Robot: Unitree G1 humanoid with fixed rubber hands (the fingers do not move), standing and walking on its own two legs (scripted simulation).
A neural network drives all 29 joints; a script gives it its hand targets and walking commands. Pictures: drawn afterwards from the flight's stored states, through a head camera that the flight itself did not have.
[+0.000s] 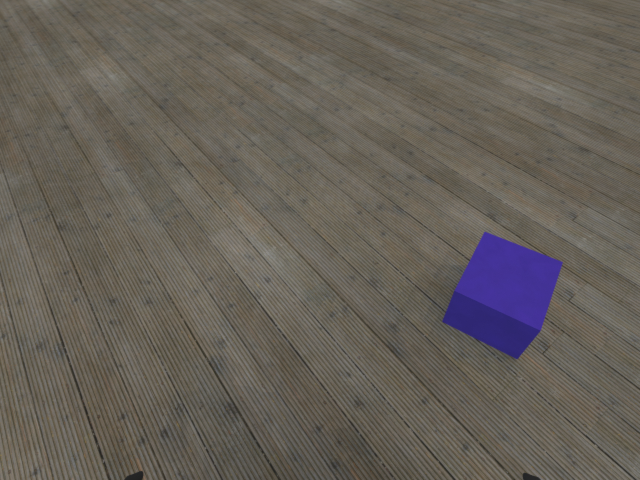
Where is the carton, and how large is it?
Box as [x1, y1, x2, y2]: [442, 232, 562, 358]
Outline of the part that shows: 484,232 453,293 442,321 517,358 540,330 562,262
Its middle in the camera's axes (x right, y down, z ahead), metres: +0.60 +0.19 +1.31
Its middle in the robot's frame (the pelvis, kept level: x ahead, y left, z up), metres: +0.81 -0.52 -0.67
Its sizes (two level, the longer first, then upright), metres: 0.288 0.255 0.197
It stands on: the floor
